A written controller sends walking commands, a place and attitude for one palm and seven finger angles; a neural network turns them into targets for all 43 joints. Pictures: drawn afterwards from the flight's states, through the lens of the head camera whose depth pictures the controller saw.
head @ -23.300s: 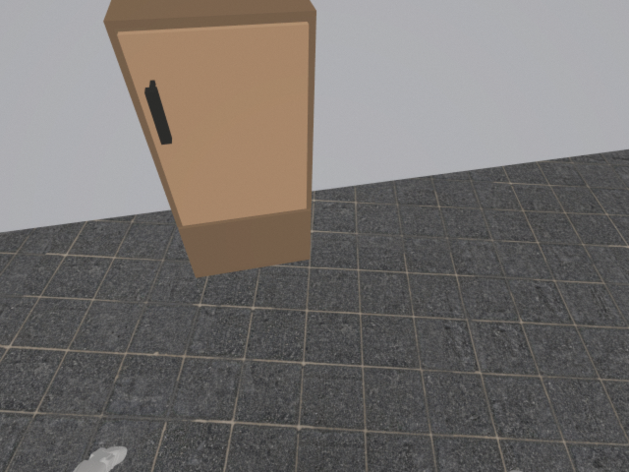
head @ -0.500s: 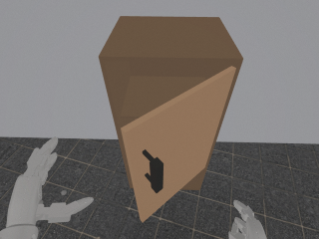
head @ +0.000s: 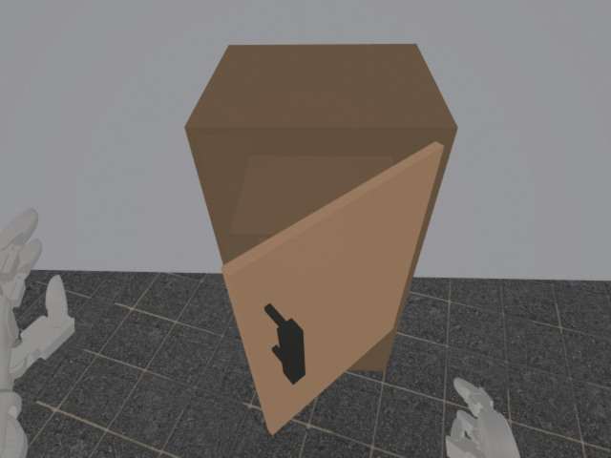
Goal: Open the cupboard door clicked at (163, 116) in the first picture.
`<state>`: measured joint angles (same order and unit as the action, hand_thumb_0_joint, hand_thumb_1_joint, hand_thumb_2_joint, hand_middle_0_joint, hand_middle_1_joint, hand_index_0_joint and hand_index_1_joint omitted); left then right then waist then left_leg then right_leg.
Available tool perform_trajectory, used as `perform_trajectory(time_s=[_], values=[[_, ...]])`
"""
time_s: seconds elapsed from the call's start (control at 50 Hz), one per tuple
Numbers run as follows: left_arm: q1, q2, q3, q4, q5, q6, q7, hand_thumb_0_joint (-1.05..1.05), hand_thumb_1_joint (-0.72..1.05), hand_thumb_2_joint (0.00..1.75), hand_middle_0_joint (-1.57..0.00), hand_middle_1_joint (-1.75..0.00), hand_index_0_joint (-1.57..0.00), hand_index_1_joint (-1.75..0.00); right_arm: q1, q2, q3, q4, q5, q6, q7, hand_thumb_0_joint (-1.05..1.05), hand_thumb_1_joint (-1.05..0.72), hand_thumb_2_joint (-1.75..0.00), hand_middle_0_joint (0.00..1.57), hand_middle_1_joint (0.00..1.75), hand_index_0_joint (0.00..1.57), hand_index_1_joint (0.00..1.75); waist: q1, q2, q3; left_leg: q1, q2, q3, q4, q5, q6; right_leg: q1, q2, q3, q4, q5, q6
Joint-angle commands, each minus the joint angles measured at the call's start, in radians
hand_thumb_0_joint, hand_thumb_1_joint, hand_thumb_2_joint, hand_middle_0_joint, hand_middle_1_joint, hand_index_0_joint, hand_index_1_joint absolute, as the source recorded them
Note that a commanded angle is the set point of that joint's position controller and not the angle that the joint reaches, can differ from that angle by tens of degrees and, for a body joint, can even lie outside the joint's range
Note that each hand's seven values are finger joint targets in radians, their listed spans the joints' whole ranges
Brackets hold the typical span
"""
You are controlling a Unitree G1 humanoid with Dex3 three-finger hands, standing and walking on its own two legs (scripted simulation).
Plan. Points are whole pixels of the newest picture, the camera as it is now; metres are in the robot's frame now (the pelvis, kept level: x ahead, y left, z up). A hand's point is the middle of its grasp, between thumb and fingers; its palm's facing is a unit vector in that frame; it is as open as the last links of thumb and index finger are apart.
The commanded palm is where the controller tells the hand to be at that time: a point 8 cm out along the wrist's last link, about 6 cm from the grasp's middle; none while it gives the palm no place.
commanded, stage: draw the hand back to the body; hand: left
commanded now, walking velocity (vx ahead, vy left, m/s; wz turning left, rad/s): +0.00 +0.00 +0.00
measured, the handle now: (283, 343) +0.29 +0.08 -0.03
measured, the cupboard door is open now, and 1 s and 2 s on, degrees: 42 42 42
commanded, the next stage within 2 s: step back with the hand held close in 0.24 s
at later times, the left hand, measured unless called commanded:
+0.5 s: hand (74, 323) +0.19 +0.25 +0.17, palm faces +0.45 -0.78 -0.44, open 7.4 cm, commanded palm +0.13 +0.28 +0.18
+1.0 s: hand out of the picture +0.09 +0.28 +0.15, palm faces +0.43 -0.76 -0.48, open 7.4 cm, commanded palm +0.03 +0.32 +0.18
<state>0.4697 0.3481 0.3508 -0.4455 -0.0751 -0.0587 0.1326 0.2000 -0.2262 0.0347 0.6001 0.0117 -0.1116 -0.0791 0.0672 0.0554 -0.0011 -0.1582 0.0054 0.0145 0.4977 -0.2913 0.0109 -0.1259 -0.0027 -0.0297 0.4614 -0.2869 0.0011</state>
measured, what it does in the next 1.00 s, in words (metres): shifts its weight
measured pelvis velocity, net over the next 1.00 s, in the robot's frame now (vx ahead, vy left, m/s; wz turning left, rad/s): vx -0.11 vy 0.01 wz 0.01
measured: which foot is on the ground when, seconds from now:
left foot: down 0.00-1.00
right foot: down 0.00-1.00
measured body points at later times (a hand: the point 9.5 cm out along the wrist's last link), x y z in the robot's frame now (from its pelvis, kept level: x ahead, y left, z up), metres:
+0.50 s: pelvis -0.01 -0.02 +0.00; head -0.02 -0.03 +0.45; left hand +0.16 +0.29 +0.19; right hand +0.18 -0.24 -0.08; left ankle -0.01 +0.11 -0.74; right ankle -0.02 -0.12 -0.74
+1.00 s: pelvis -0.11 +0.01 -0.01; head -0.10 +0.02 +0.44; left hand +0.06 +0.32 +0.18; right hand +0.07 -0.22 -0.08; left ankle -0.01 +0.11 -0.74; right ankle -0.02 -0.12 -0.74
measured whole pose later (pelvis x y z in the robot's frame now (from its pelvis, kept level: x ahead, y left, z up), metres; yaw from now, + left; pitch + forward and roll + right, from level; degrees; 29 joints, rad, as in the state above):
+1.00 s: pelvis -0.11 +0.01 -0.01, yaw +1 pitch -3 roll -2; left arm 0.54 0.40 0.42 -0.49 -0.02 -0.19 0.15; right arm 0.21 -0.21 0.00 0.55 0.01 -0.04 -0.08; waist -0.01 0.01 0.06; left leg -0.38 0.01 0.02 0.59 -0.19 0.05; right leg -0.34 0.02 0.01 0.55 -0.18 0.02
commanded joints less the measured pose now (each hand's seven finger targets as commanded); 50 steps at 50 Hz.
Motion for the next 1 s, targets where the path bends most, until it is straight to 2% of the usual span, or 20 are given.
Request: perform_trajectory(time_s=[0.0, 0.08, 0.14, 0.22, 0.28, 0.32, 0.34, 0.36, 0.38, 0.4, 0.46, 0.52, 0.58, 0.6, 0.66, 0.74, 0.78, 0.86, 0.94, 0.98], values=[[-0.050, 0.159, 0.086, -0.176, 0.002, -0.057, -0.003, 0.00, 0.90, 0.90, -0.20, -0.30, -0.20, -0.30, -0.120, -0.105, -0.050, -0.163, -0.004, -0.040, -0.010, 0.00, -0.90, -0.90, 0.20, 0.30, 0.20, 0.30, 0.001, -0.027, -0.072, 0.037, 0.018, -0.002, -0.088, 0.283, 0.009, 0.017, 0.001, -0.003, -0.068, 0.268, -0.015], [-0.080, 0.207, 0.124, -0.213, 0.003, -0.065, 0.002, 0.00, 0.90, 0.90, -0.20, -0.30, -0.20, -0.30, -0.133, -0.098, -0.046, -0.158, -0.009, -0.041, -0.018, 0.00, -0.90, -0.90, 0.20, 0.30, 0.20, 0.30, 0.008, -0.019, -0.095, 0.051, 0.009, 0.001, -0.088, 0.271, 0.011, 0.041, 0.000, 0.002, -0.083, 0.278, -0.017], [-0.086, 0.195, 0.111, -0.225, 0.006, -0.068, 0.004, 0.00, 0.90, 0.90, -0.20, -0.30, -0.20, -0.30, -0.135, -0.088, -0.040, -0.151, -0.009, -0.050, -0.018, 0.00, -0.90, -0.90, 0.20, 0.30, 0.20, 0.30, 0.004, 0.053, -0.076, 0.063, 0.003, 0.007, -0.090, 0.268, 0.009, 0.030, -0.001, 0.004, -0.096, 0.276, -0.016], [-0.082, 0.179, 0.096, -0.210, 0.007, -0.067, 0.003, 0.00, 0.90, 0.90, -0.20, -0.30, -0.20, -0.30, -0.133, -0.089, -0.044, -0.141, -0.008, -0.054, -0.016, 0.00, -0.90, -0.90, 0.20, 0.30, 0.20, 0.30, 0.000, 0.047, -0.065, 0.076, 0.006, 0.009, -0.092, 0.292, 0.007, 0.028, 0.001, 0.005, -0.101, 0.295, -0.014], [-0.063, 0.168, 0.092, -0.152, 0.004, -0.064, 0.000, 0.00, 0.90, 0.90, -0.20, -0.30, -0.20, -0.30, -0.137, -0.091, -0.049, -0.135, -0.008, -0.052, -0.016, 0.00, -0.90, -0.90, 0.20, 0.30, 0.20, 0.30, 0.001, -0.020, -0.026, 0.067, 0.009, 0.010, -0.100, 0.270, 0.010, 0.017, 0.003, 0.003, -0.117, 0.279, -0.011], [-0.061, 0.164, 0.091, -0.151, 0.002, -0.067, -0.004, 0.00, 0.90, 0.90, -0.20, -0.30, -0.20, -0.30, -0.139, -0.093, -0.051, -0.136, -0.007, -0.046, -0.012, 0.00, -0.90, -0.90, 0.20, 0.30, 0.20, 0.30, 0.000, -0.033, -0.031, 0.071, 0.010, 0.012, -0.105, 0.265, 0.013, 0.019, 0.004, 0.008, -0.119, 0.276, -0.008], [-0.128, 0.200, 0.119, -0.169, 0.001, -0.071, 0.000, 0.00, 0.90, 0.90, -0.20, -0.30, -0.20, -0.30, -0.145, -0.096, -0.052, -0.134, -0.007, -0.046, -0.015, 0.00, -0.90, -0.90, 0.20, 0.30, 0.20, 0.30, 0.001, -0.032, -0.047, 0.074, 0.007, 0.015, -0.105, 0.256, 0.015, 0.023, 0.002, 0.014, -0.124, 0.273, -0.007], [-0.208, 0.302, 0.229, -0.199, 0.011, -0.113, 0.004, 0.00, 0.90, 0.90, -0.20, -0.30, -0.20, -0.30, -0.126, -0.121, -0.059, -0.161, -0.002, -0.022, -0.010, 0.00, -0.90, -0.90, 0.20, 0.30, 0.20, 0.30, -0.047, -0.071, 0.018, 0.016, 0.023, -0.004, -0.055, 0.205, 0.027, -0.071, -0.050, 0.112, -0.182, 0.349, -0.011], [-0.206, 0.302, 0.228, -0.161, 0.015, -0.130, 0.000, 0.00, 0.90, 0.90, -0.20, -0.30, -0.20, -0.30, -0.126, -0.109, -0.060, -0.146, -0.004, -0.006, -0.009, 0.00, -0.90, -0.90, 0.20, 0.30, 0.20, 0.30, -0.049, -0.087, 0.012, -0.002, 0.018, -0.018, -0.038, 0.172, 0.022, -0.058, -0.081, 0.115, -0.182, 0.376, -0.019], [-0.084, 0.242, 0.184, -0.087, 0.013, -0.123, -0.008, 0.00, 0.90, 0.90, -0.20, -0.30, -0.20, -0.30, -0.141, -0.108, -0.064, -0.139, -0.007, 0.004, -0.010, 0.00, -0.90, -0.90, 0.20, 0.30, 0.20, 0.30, -0.052, -0.115, -0.003, 0.023, 0.016, -0.009, -0.024, 0.197, 0.023, -0.070, -0.088, 0.120, -0.178, 0.432, -0.019], [0.005, 0.189, 0.131, -0.117, 0.015, -0.124, -0.016, 0.00, 0.90, 0.90, -0.20, -0.30, -0.20, -0.30, -0.134, -0.117, -0.072, -0.160, -0.007, 0.035, 0.002, 0.00, -0.90, -0.90, 0.20, 0.30, 0.20, 0.30, -0.057, -0.064, -0.082, 0.025, 0.028, 0.003, -0.036, 0.278, 0.015, -0.028, -0.089, 0.087, -0.128, 0.491, -0.007], [0.055, 0.206, 0.142, -0.196, 0.015, -0.129, -0.007, 0.00, 0.90, 0.90, -0.20, -0.30, -0.20, -0.30, -0.138, -0.125, -0.079, -0.184, -0.005, 0.051, 0.000, 0.00, -0.90, -0.90, 0.20, 0.30, 0.20, 0.30, -0.054, 0.004, -0.151, 0.031, 0.049, -0.004, -0.058, 0.389, 0.014, 0.003, -0.067, 0.061, -0.078, 0.489, -0.003], [0.067, 0.274, 0.206, -0.275, 0.017, -0.138, 0.011, 0.00, 0.90, 0.90, -0.20, -0.30, -0.20, -0.30, -0.145, -0.121, -0.086, -0.200, -0.004, 0.067, -0.008, 0.00, -0.90, -0.90, 0.20, 0.30, 0.20, 0.30, -0.050, -0.007, -0.197, 0.002, 0.056, -0.013, -0.062, 0.420, 0.013, 0.039, -0.059, 0.051, -0.042, 0.505, 0.000], [0.079, 0.269, 0.208, -0.272, 0.014, -0.137, 0.014, 0.00, 0.90, 0.90, -0.20, -0.30, -0.20, -0.30, -0.143, -0.114, -0.086, -0.208, -0.001, 0.070, -0.010, 0.00, -0.90, -0.90, 0.20, 0.30, 0.20, 0.30, -0.051, -0.021, -0.190, -0.007, 0.057, -0.015, -0.062, 0.405, 0.013, 0.029, -0.054, 0.062, -0.040, 0.499, 0.000], [0.088, 0.273, 0.220, -0.277, 0.013, -0.145, 0.024, 0.00, 0.90, 0.90, -0.20, -0.30, -0.20, -0.30, -0.132, -0.114, -0.090, -0.215, 0.001, 0.075, -0.015, 0.00, -0.90, -0.90, 0.20, 0.30, 0.20, 0.30, -0.057, -0.032, -0.159, -0.065, 0.056, -0.021, -0.068, 0.331, 0.011, 0.012, -0.051, 0.074, -0.042, 0.442, 0.001], [0.105, 0.255, 0.214, -0.257, 0.018, -0.157, 0.031, 0.00, 0.90, 0.90, -0.20, -0.30, -0.20, -0.30, -0.127, -0.123, -0.091, -0.216, 0.001, 0.069, -0.017, 0.00, -0.90, -0.90, 0.20, 0.30, 0.20, 0.30, -0.057, 0.036, -0.119, -0.162, 0.073, -0.044, -0.114, 0.211, 0.022, 0.015, -0.026, 0.068, -0.020, 0.313, 0.008], [0.109, 0.243, 0.212, -0.245, 0.023, -0.163, 0.032, 0.00, 0.90, 0.90, -0.20, -0.30, -0.20, -0.30, -0.128, -0.131, -0.093, -0.215, -0.001, 0.061, -0.016, 0.00, -0.90, -0.90, 0.20, 0.30, 0.20, 0.30, -0.056, 0.066, -0.098, -0.250, 0.087, -0.065, -0.154, 0.093, 0.036, 0.050, -0.012, 0.061, 0.007, 0.251, 0.011], [0.084, 0.218, 0.198, -0.231, 0.043, -0.181, 0.033, 0.00, 0.90, 0.90, -0.20, -0.30, -0.20, -0.30, -0.112, -0.139, -0.092, -0.219, 0.003, 0.037, -0.012, 0.00, -0.90, -0.90, 0.20, 0.30, 0.20, 0.30, -0.062, 0.056, -0.038, -0.467, 0.117, -0.108, -0.215, -0.245, 0.068, 0.106, 0.008, 0.070, 0.070, 0.113, 0.019], [0.022, 0.211, 0.198, -0.261, 0.068, -0.202, 0.034, 0.00, 0.90, 0.90, -0.20, -0.30, -0.20, -0.30, -0.100, -0.148, -0.095, -0.217, -0.005, 0.008, -0.013, 0.00, -0.90, -0.90, 0.20, 0.30, 0.20, 0.30, -0.062, 0.084, -0.024, -0.613, 0.154, -0.159, -0.246, -0.435, 0.097, 0.153, 0.035, 0.071, 0.154, 0.011, 0.027], [-0.012, 0.241, 0.229, -0.287, 0.080, -0.212, 0.038, 0.00, 0.90, 0.90, -0.20, -0.30, -0.20, -0.30, -0.105, -0.151, -0.098, -0.216, -0.009, -0.005, -0.017, 0.00, -0.90, -0.90, 0.20, 0.30, 0.20, 0.30, -0.057, 0.113, -0.035, -0.667, 0.177, -0.199, -0.275, -0.510, 0.112, 0.191, 0.065, 0.065, 0.222, 0.012, 0.032]])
